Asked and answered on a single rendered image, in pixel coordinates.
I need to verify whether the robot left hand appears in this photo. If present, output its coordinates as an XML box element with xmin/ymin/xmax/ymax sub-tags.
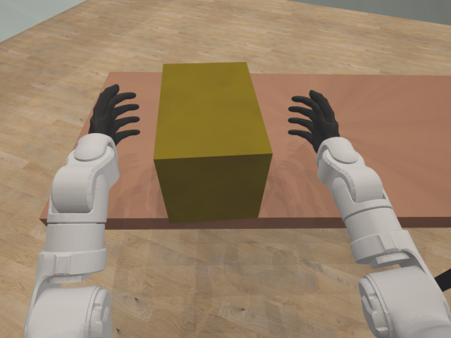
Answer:
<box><xmin>88</xmin><ymin>84</ymin><xmax>140</xmax><ymax>145</ymax></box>

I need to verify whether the right robot upper arm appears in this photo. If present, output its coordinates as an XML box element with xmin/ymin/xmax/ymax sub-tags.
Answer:
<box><xmin>359</xmin><ymin>265</ymin><xmax>451</xmax><ymax>338</ymax></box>

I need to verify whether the left robot upper arm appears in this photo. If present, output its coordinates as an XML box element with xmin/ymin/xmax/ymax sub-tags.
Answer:
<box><xmin>26</xmin><ymin>286</ymin><xmax>112</xmax><ymax>338</ymax></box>

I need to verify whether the table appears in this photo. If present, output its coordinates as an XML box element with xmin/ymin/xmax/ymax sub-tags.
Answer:
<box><xmin>39</xmin><ymin>72</ymin><xmax>451</xmax><ymax>292</ymax></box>

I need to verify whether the robot right forearm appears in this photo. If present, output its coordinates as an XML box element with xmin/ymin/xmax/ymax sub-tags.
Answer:
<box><xmin>316</xmin><ymin>137</ymin><xmax>451</xmax><ymax>322</ymax></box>

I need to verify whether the robot right hand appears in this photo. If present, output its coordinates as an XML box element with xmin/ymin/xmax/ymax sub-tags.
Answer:
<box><xmin>288</xmin><ymin>90</ymin><xmax>340</xmax><ymax>153</ymax></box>

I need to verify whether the carton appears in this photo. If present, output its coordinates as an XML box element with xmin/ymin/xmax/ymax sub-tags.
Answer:
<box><xmin>154</xmin><ymin>62</ymin><xmax>273</xmax><ymax>224</ymax></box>

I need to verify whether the robot left forearm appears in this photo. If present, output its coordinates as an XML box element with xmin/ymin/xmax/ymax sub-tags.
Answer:
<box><xmin>23</xmin><ymin>133</ymin><xmax>120</xmax><ymax>338</ymax></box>

